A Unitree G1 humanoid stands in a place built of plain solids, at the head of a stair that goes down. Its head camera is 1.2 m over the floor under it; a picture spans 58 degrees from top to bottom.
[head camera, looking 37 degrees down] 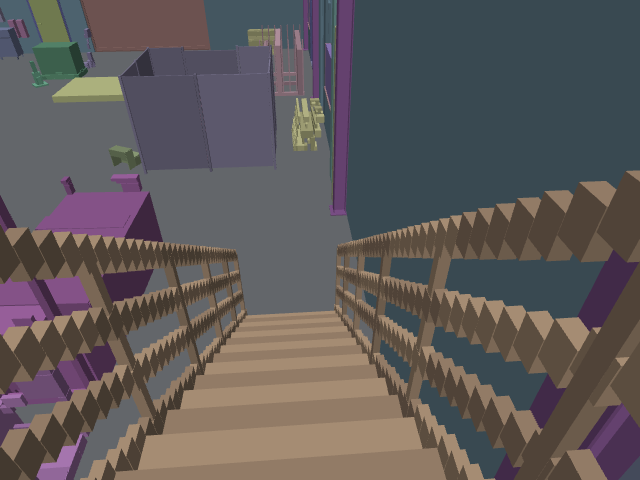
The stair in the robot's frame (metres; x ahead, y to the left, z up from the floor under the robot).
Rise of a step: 0.20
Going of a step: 0.24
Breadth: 1.27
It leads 4 degrees to the left of straight ahead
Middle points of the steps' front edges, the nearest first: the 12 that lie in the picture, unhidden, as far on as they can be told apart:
0.78 0.15 -0.39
1.02 0.16 -0.59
1.27 0.18 -0.79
1.51 0.20 -0.98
1.75 0.22 -1.18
1.99 0.24 -1.38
2.24 0.25 -1.57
2.48 0.27 -1.77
2.72 0.29 -1.97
2.97 0.31 -2.16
3.21 0.33 -2.36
3.45 0.34 -2.56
